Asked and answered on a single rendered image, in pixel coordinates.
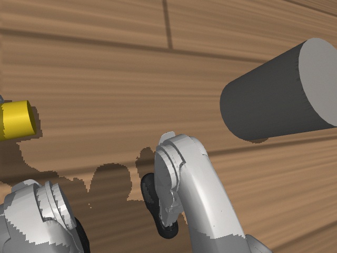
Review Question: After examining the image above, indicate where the right robot foot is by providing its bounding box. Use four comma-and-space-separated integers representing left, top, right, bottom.
141, 173, 179, 239

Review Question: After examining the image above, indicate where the left robot foot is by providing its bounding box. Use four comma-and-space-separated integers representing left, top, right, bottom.
75, 218, 91, 253

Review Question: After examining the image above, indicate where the right robot hand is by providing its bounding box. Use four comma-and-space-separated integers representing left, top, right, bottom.
245, 234, 273, 253

